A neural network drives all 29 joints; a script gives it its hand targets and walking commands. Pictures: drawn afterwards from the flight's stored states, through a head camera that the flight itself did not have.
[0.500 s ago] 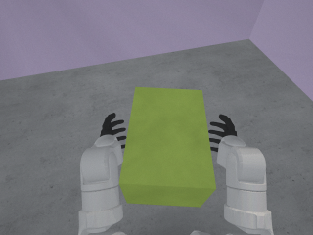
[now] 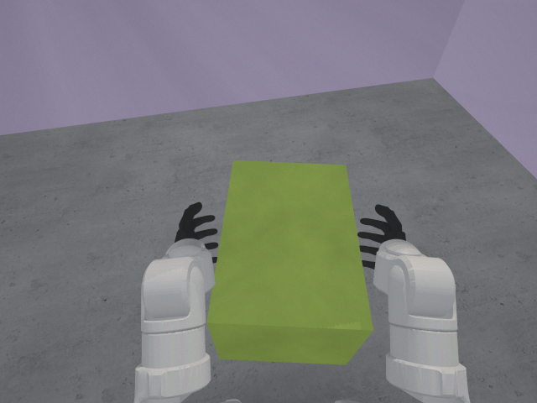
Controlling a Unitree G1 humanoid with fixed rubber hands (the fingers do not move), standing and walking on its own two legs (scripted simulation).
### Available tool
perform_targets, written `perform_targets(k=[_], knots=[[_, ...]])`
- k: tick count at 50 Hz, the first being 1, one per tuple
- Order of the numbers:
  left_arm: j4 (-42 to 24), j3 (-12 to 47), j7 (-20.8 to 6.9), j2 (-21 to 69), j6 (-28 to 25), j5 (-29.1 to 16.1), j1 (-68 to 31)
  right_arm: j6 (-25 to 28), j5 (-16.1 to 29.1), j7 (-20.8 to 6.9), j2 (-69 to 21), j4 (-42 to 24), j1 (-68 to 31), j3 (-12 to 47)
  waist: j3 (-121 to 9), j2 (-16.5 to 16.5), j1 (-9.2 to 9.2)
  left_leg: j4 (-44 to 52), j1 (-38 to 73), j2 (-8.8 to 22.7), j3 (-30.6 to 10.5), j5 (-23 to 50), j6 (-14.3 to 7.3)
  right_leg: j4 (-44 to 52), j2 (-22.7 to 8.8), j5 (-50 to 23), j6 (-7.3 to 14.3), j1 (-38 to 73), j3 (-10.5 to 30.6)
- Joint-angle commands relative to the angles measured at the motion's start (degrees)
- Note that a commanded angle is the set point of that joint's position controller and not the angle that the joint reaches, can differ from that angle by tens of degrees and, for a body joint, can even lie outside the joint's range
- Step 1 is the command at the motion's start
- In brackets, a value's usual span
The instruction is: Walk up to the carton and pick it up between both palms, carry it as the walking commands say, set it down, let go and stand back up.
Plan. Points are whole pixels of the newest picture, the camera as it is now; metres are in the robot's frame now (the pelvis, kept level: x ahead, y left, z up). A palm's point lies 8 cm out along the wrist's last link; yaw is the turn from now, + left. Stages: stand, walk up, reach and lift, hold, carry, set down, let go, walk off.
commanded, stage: carry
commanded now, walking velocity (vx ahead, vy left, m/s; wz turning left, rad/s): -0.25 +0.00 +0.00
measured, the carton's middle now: (286, 256) +0.35 +0.01 -0.02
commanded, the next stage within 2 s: none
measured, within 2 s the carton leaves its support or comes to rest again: neither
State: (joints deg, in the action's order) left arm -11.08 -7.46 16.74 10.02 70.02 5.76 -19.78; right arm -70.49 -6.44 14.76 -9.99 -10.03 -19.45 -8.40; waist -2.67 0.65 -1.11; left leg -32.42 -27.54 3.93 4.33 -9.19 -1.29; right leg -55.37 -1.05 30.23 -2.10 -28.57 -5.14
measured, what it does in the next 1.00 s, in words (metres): walks backwards: right foot, then left foot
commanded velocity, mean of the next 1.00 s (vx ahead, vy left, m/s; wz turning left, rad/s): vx -0.25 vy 0.00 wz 0.00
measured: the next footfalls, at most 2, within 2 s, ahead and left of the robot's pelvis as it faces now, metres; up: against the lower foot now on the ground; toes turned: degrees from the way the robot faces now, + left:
right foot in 0.10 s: -0.02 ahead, -0.12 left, +0.00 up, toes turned -6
left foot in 0.46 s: -0.19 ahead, +0.11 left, +0.00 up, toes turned +5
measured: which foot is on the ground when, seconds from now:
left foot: down 0.00-0.12, up 0.14-0.44, down 0.46-0.82, up 0.84-1.00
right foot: up 0.00-0.08, down 0.10-0.48, up 0.50-0.80, down 0.82-1.00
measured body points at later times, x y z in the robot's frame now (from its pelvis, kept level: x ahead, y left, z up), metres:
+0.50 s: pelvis -0.19 +0.00 +0.00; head -0.19 +0.00 +0.45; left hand +0.11 +0.15 +0.08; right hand +0.11 -0.14 +0.08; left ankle -0.23 +0.11 -0.73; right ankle -0.07 -0.12 -0.72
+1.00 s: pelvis -0.40 -0.04 +0.01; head -0.39 -0.06 +0.46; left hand -0.09 +0.09 +0.08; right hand -0.11 -0.19 +0.07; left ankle -0.42 +0.09 -0.65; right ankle -0.36 -0.14 -0.73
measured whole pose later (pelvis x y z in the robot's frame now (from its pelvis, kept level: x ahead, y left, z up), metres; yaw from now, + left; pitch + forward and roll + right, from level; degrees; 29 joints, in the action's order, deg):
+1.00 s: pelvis -0.40 -0.04 +0.01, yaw +1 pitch +2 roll +3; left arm -9.0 -6.5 13.3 9.9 69.8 7.3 -19.1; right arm -71.4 -4.8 17.8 -9.1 -12.1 -16.9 -7.1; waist -1.2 -0.1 2.2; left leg -63.9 -31.7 -2.1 1.7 -27.1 3.7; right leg -33.0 -3.7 13.4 1.6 -22.2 -2.7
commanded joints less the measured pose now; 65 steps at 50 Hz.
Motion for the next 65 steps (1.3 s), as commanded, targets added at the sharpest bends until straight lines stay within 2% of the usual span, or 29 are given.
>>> perform_targets(k=[1,5,6,7,8,10,15,20,22,23,25,27,30,37,40,41,42,43,45,47,51,56,58,59,60,61,62,63,65], knots=[[-0.4,38.5,-26.2,60.1,0.5,-26.4,-25.3,0.9,23.7,-23.9,-56.9,-3.4,-24.4,36.1,-22.8,11.6,1.90,7.0,22.4,12.8,-12.5,28.7,-7.5,11.1,1.0,0.4,0.1,2.9,-1.1],[1.8,37.3,-27.1,60.3,1.0,-25.8,-23.0,0.9,22.1,-23.5,-56.9,-3.1,-23.1,36.6,-22.4,4.5,1.13,3.2,11.5,8.2,-9.8,11.1,-1.2,33.0,-5.3,-13.5,1.7,19.1,5.2],[2.6,38.0,-27.4,61.1,0.6,-25.0,-21.4,0.8,22.3,-23.8,-56.8,-4.8,-24.5,36.8,-19.5,-12.1,0.63,-2.0,0.1,1.0,-2.3,-4.2,2.7,32.6,-17.6,-29.1,7.5,19.1,18.3],[1.3,37.3,-27.9,62.1,0.3,-25.8,-21.6,1.0,23.5,-23.8,-57.1,-7.1,-28.1,37.5,-17.2,-20.2,-0.82,-16.4,-3.8,-2.8,1.6,-21.8,3.8,33.4,-24.8,-44.1,13.8,15.6,21.7],[0.1,36.6,-28.0,60.9,0.1,-25.9,-22.8,1.3,24.5,-23.6,-58.2,-6.9,-29.1,38.8,-17.6,-14.1,-1.27,-29.6,-4.5,-4.7,-2.3,-25.0,3.2,33.1,-25.4,-50.9,16.3,14.6,21.7],[-2.0,37.2,-27.8,60.0,-0.2,-25.2,-24.3,1.8,25.8,-23.5,-58.5,-7.3,-29.5,40.7,-17.1,-7.2,0.24,-39.2,-4.6,-4.5,-5.8,-18.3,2.8,31.1,-19.6,-47.5,12.9,13.0,12.4],[-1.7,34.5,-27.0,58.3,-0.1,-23.1,-22.6,0.7,27.6,-22.6,-58.1,-6.6,-29.6,41.6,-20.0,-11.4,0.00,-26.6,-3.3,-5.1,-2.1,-19.9,6.2,29.1,-15.6,-46.2,10.1,22.2,10.0],[1.8,34.6,-26.8,57.7,0.1,-20.9,-20.6,-0.6,26.8,-23.3,-58.2,-1.4,-26.7,40.2,-21.3,-14.9,-0.37,-3.4,5.0,-5.4,-0.1,-18.9,3.6,30.8,-17.1,-45.5,11.6,26.4,15.1],[2.0,35.4,-26.7,58.4,0.0,-21.0,-21.4,-0.5,26.5,-24.0,-58.8,-0.1,-26.5,39.5,-21.8,-11.9,0.21,10.8,14.3,-3.1,-0.9,-9.1,2.8,30.2,-15.0,-42.7,7.5,21.6,12.8],[2.3,35.9,-26.6,58.6,-0.1,-21.3,-22.1,-0.4,26.5,-24.5,-58.8,0.7,-26.8,38.7,-21.2,-8.3,0.28,13.7,19.9,1.0,-5.2,-8.1,2.2,28.6,-13.1,-37.0,4.5,15.4,11.1],[-0.6,37.8,-26.9,59.0,-0.2,-23.0,-27.1,0.8,25.6,-25.1,-59.2,2.1,-25.7,37.7,-16.0,17.5,1.80,11.3,17.3,18.4,-20.8,15.2,-6.5,14.6,-3.2,-5.1,-0.7,-1.2,-0.7],[-0.4,40.7,-26.8,61.3,-0.6,-25.1,-29.5,0.9,26.0,-25.4,-58.5,-1.1,-28.1,38.0,-14.2,8.2,2.22,10.4,11.4,19.2,-17.7,30.1,-11.1,-9.1,0.7,2.2,-0.3,-3.3,5.6],[-1.8,40.2,-26.3,61.4,-1.0,-27.0,-30.7,1.5,25.4,-24.8,-57.7,-1.6,-27.6,35.3,-15.9,8.7,1.13,7.2,15.3,11.3,-8.1,26.6,-5.8,-14.7,1.8,-4.4,-0.6,-4.6,6.5],[0.7,39.3,-26.5,59.7,0.8,-27.4,-26.4,1.7,22.0,-23.6,-56.1,-1.9,-23.8,34.3,-20.1,13.4,2.11,7.2,24.2,12.5,-15.2,26.5,-7.6,13.4,1.7,1.3,-0.3,3.1,-0.4],[2.7,38.0,-27.0,60.4,1.0,-26.3,-23.3,1.5,21.5,-23.6,-56.0,-1.7,-22.6,35.6,-21.4,9.6,1.30,3.5,18.9,9.4,-12.9,22.7,-3.1,33.5,-0.6,-12.8,0.7,16.2,0.6],[3.6,37.3,-27.4,60.4,1.0,-25.9,-23.0,1.5,21.3,-23.5,-56.2,-1.7,-23.4,36.3,-21.2,4.0,1.37,0.8,12.3,7.1,-11.1,14.0,-0.4,35.1,-5.8,-15.4,1.0,21.4,6.2],[4.4,37.7,-27.6,61.0,0.6,-25.0,-21.3,1.3,21.6,-23.8,-56.3,-3.3,-25.1,36.8,-18.9,-12.0,0.81,-3.6,0.7,0.6,-4.2,-0.7,3.2,31.0,-17.6,-40.4,6.4,22.7,17.3],[2.5,37.0,-28.0,62.0,0.1,-25.5,-21.1,1.5,23.4,-23.9,-57.3,-6.2,-28.5,38.1,-17.4,-21.6,-0.35,-15.5,-2.9,-2.9,-0.2,-21.8,4.1,31.1,-24.0,-56.6,12.9,19.3,19.6],[0.0,36.6,-27.8,60.2,-0.3,-25.0,-23.8,1.9,26.1,-23.7,-58.5,-6.7,-31.7,40.8,-17.7,-10.4,-0.42,-35.2,-2.9,-5.4,-5.4,-23.2,3.4,30.6,-21.8,-57.5,14.4,16.3,16.0],[-2.7,36.6,-27.3,59.5,-0.6,-24.1,-26.2,1.6,27.5,-23.6,-58.6,-7.1,-32.5,42.0,-16.7,-9.4,0.57,-39.2,-4.3,-5.1,-5.5,-18.2,4.2,29.4,-17.3,-51.2,11.4,15.9,9.8],[-1.9,34.4,-26.3,58.3,-0.5,-21.8,-23.1,0.3,28.7,-23.2,-58.1,-5.8,-31.0,41.9,-19.9,-11.5,0.08,-25.9,-2.6,-5.3,-2.0,-21.1,6.5,30.1,-15.5,-44.7,10.5,23.1,11.9],[0.9,35.3,-26.3,58.1,-0.3,-20.6,-21.7,-0.7,27.2,-23.7,-58.5,-0.8,-27.6,40.2,-21.6,-14.4,-0.21,-3.2,6.4,-5.6,0.0,-19.5,3.6,32.1,-16.6,-43.3,11.5,26.2,16.8],[0.9,36.1,-26.4,58.5,-0.3,-21.1,-22.4,-0.4,26.6,-24.2,-59.2,0.5,-27.0,39.5,-22.1,-11.8,0.21,11.3,16.1,-3.7,-0.8,-10.2,2.6,31.8,-14.5,-39.8,7.4,20.9,14.7],[1.2,36.7,-26.3,58.7,-0.4,-21.4,-22.9,-0.3,26.4,-24.6,-59.3,1.4,-27.0,38.6,-21.4,-8.2,0.15,14.6,22.0,0.3,-5.1,-9.3,2.0,30.3,-12.6,-34.2,4.4,14.6,13.0],[0.7,36.7,-26.4,58.5,-0.5,-21.7,-23.9,0.1,26.0,-25.0,-59.6,2.6,-26.2,37.8,-19.8,3.4,0.21,12.8,25.4,8.6,-14.9,-5.2,-0.5,26.2,-7.1,-24.7,0.5,4.8,8.0],[-1.6,38.5,-26.9,58.7,-0.5,-23.2,-27.9,1.0,25.2,-25.2,-59.6,3.0,-25.6,37.5,-15.6,19.3,1.71,14.2,17.1,20.1,-23.2,7.0,-7.6,13.5,-2.1,-3.0,-1.1,-1.9,0.3],[-0.6,40.4,-26.8,60.9,-0.6,-24.3,-28.9,1.0,25.4,-25.4,-59.5,1.1,-26.3,38.0,-12.7,13.8,2.31,14.0,12.7,22.5,-23.0,19.0,-11.4,-1.9,0.0,3.2,-0.7,-4.2,3.9],[-0.9,41.4,-26.7,62.0,-1.0,-25.3,-30.0,1.2,25.6,-25.5,-58.9,-0.5,-27.9,37.6,-12.7,6.9,2.01,12.2,10.4,19.1,-17.4,21.7,-10.6,-9.9,1.5,1.3,-0.1,-3.6,7.6],[-2.5,41.1,-26.5,62.2,-1.4,-27.1,-31.4,1.7,25.5,-25.1,-58.0,-1.9,-28.8,36.2,-13.8,6.5,1.11,9.7,12.6,12.8,-9.3,19.9,-5.8,-14.9,2.2,-4.7,0.1,-4.6,8.6]])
